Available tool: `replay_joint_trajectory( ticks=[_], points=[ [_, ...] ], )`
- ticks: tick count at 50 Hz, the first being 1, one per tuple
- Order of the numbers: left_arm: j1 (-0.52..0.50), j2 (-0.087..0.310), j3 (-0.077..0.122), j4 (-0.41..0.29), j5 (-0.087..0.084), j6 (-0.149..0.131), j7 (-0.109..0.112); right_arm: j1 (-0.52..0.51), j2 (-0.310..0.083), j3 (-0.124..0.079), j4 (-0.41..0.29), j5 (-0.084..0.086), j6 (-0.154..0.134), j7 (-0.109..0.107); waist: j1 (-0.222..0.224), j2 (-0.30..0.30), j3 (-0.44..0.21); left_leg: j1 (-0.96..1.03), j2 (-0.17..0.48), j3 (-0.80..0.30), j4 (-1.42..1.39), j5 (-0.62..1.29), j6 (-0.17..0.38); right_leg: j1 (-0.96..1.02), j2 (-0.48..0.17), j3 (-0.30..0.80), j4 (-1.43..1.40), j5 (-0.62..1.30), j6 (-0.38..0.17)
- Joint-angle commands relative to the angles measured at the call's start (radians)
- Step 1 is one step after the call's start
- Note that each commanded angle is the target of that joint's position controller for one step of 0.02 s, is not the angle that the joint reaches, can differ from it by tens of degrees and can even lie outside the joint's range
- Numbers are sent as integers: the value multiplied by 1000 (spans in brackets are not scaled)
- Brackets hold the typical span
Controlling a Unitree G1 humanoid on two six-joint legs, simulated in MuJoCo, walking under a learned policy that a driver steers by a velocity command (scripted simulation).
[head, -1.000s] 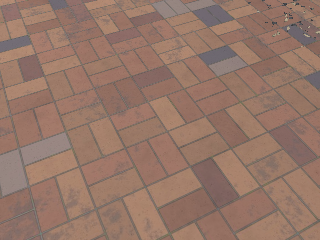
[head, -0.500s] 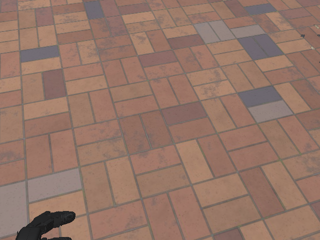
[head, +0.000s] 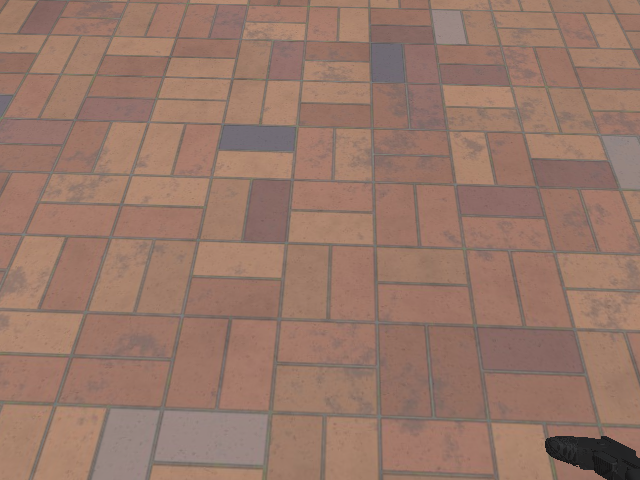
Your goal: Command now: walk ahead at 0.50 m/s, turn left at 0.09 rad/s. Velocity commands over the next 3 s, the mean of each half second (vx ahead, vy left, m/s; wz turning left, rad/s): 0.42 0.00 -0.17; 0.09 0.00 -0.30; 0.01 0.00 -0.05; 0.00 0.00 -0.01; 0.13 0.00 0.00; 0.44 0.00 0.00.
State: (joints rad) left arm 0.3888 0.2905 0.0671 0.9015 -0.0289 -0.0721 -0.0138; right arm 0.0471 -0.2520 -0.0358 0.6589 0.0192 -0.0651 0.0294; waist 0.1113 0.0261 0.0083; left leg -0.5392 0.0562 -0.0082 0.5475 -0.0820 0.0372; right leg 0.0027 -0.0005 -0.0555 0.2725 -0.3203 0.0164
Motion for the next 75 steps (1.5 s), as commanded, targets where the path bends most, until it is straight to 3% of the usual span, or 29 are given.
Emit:
replay_joint_trajectory(
  ticks=[1, 2, 3, 4, 5, 6, 8, 12, 15, 19, 23, 26, 27, 28, 29, 30, 32, 34, 38, 44, 46, 47, 48, 49, 50, 51, 55, 62, 75],
  points=[
    [-46, 172, 32, -47, -7, 2, 9, 120, -144, -59, -28, -8, -16, -4, -153, -105, -67, 292, -56, 53, -78, -10, 54, -69, -212, 89, 147, 611, -138],
    [-51, 134, 14, -59, 8, -1, 12, 283, -201, -83, 10, -14, -13, -14, -226, -64, -177, 540, 20, -30, -53, 5, 97, -194, -162, 40, 373, 551, -98],
    [4, 41, -17, -99, 30, -18, 11, 394, -308, -105, 22, -34, -4, -24, -223, 165, -299, 878, 275, -441, -95, -80, 230, -569, -24, -21, 764, 158, -24],
    [9, 63, -16, -93, 20, -37, 9, 423, -269, -92, 32, -17, -2, -18, -228, 236, -371, 914, 347, -719, -225, -198, 299, -726, 18, 109, 943, -262, -22],
    [-47, 136, 5, -109, -6, -46, 1, 361, -214, -71, 29, -11, -6, -14, -217, 160, -232, 812, 315, -606, -240, -253, 263, -821, -45, 136, 1013, -216, -34],
    [-105, 137, 4, -120, -9, -48, 0, 300, -177, -59, 20, -10, -8, -12, -196, 114, -143, 684, 266, -470, -255, -225, 230, -817, -89, 113, 987, -126, -45],
    [-117, 120, 10, -113, 12, -31, 4, 194, -121, -42, 13, -24, -15, -5, -129, 75, -49, 468, 197, -315, -325, -97, 197, -720, -145, 116, 877, -2, -38],
    [-113, 69, 4, -108, 8, 14, 8, 182, -133, -53, 48, -34, -47, -9, -93, 53, -11, 361, 180, -142, -415, 59, 199, -681, -144, 141, 799, 146, -7],
    [-180, 58, 5, -131, 12, 12, 5, 201, -141, -54, 78, -39, -50, -23, -107, 26, 20, 386, 163, -24, -416, 190, 169, -709, -115, 166, 639, 308, -1],
    [-303, 16, -13, -184, 28, 1, -21, 216, -165, -55, 103, -33, -37, -45, -151, 24, 30, 374, 136, 119, -367, 400, 123, -575, -68, 62, 398, 486, -10],
    [-324, 56, 1, -239, 28, 8, -51, 226, -201, -69, 120, -10, 4, -64, -146, 51, 3, 539, 190, 123, -226, 537, 98, -595, -40, 33, 323, 325, -48],
    [-118, 137, 45, -208, 32, 5, -54, 192, -206, -73, 100, 1, 36, -85, -40, 32, -108, 537, 138, 158, 119, 661, 35, -344, 49, -15, 207, 315, -109],
    [-37, 223, 70, -207, 37, 7, -34, 236, -182, -61, 82, -22, 30, -84, -16, -94, -200, 353, 66, 173, 398, 355, -29, -93, -73, 164, 206, 717, -175],
    [-67, 301, 75, -231, 42, 17, -16, 368, -65, -25, 61, -73, 16, -63, -128, -317, -321, -23, -118, 113, 765, -612, -104, 241, -329, 544, 298, 1167, -379],
    [-50, 247, 61, -263, 41, 22, -17, 353, -135, -28, 69, -43, 1, -43, -61, -207, -500, -88, -127, -98, 900, -634, -100, 294, -380, 703, 210, 962, -459],
    [-112, 200, 53, -283, 36, 28, -16, 246, -177, -40, 47, -6, 2, -38, -42, -122, -395, -145, -81, -114, 888, -539, -83, 202, -323, 589, 169, 792, -411],
    [-209, 127, 30, -295, 13, 47, -1, 177, -169, -42, 42, -20, 27, -59, -89, -16, -195, -145, -13, -88, 750, -411, -86, -71, -248, 453, 102, 547, -322],
    [-247, 123, 27, -306, 37, 55, 4, 203, -163, -46, 41, -24, 55, -67, -135, -76, -142, -11, -6, -69, 639, -369, -90, -273, -201, 396, 54, 479, -300],
    [-247, 146, 34, -297, 43, 58, 19, 225, -112, -31, 56, -30, 63, -79, -137, -119, -184, 83, -13, -44, 434, -299, -111, -323, -168, 313, 61, 527, -285],
    [-258, 116, 17, -283, 46, 80, 21, 158, -113, -32, 43, -21, 66, -70, -98, -165, -128, 177, -14, -34, 197, -227, -98, -360, -154, 351, 41, 76, -241],
    [-265, 84, 1, -274, 42, 83, 18, 187, -91, -29, 55, -26, 53, -59, -128, -153, -110, 288, -31, -5, -3, -132, -71, -380, -134, 345, 83, 20, -200],
    [-223, 55, -11, -256, 44, 80, 17, 190, -96, -29, 55, -39, 48, -54, -127, -129, -103, 352, -14, -25, -94, -71, -51, -397, -103, 331, 107, -13, -152],
    [-188, 30, -19, -248, 55, 73, 15, 195, -154, -37, 43, -56, 43, -55, -103, -32, -96, 390, 109, -154, -146, 9, -8, -432, -45, 276, 202, -63, -92],
    [-129, 17, -17, -250, 51, 65, 10, 135, -197, -46, 48, -58, 46, -56, -19, 155, -74, 304, 178, -231, -165, -16, 67, -408, 46, 150, 247, -72, -46],
    [-181, 51, -11, -249, 59, 63, 12, 108, -128, -32, 39, -57, 43, -51, -52, 161, -65, 201, 163, -237, -207, -168, 79, -308, 25, 137, 251, -3, -22],
    [-226, 65, -4, -254, 56, 66, 13, 104, -104, -25, 41, -55, 38, -47, -67, 142, -45, 181, 114, -198, -205, -264, 43, -272, 23, 141, 243, 56, -20],
    [-226, 54, -2, -236, 51, 84, 18, 147, -108, -22, 58, -42, 23, -49, -91, 82, 5, 183, 42, -110, -166, -269, -14, -263, -2, 176, 212, 108, -47],
    [-220, 29, -1, -200, 43, 69, 25, 178, -91, -19, 67, -32, 27, -57, -117, -27, -46, 282, 15, -76, -86, -94, -1, -253, -12, 186, 221, 239, -36],
    [-207, 37, 8, -124, 36, 83, 51, 166, -71, -14, 123, -27, 28, -43, -110, -26, -31, 289, -9, -53, -99, -42, -5, -186, -26, 196, 226, 313, -29]
  ],
)
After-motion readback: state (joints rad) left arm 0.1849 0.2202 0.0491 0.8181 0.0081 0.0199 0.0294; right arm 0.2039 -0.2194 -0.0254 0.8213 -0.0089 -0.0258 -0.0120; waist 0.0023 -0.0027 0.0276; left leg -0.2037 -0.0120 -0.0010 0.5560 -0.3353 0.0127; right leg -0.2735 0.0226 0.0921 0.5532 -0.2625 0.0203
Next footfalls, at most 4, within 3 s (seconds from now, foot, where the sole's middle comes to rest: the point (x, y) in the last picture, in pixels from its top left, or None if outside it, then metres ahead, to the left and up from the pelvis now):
0.04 left None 0.18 0.12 -0.77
0.54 right None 0.43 -0.11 -0.77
0.94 left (297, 479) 0.46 0.13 -0.77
2.52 right None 0.48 -0.14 -0.77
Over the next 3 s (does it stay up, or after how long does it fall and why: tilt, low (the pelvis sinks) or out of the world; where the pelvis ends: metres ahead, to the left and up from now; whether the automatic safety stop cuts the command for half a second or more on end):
stays up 0.69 -0.08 -0.02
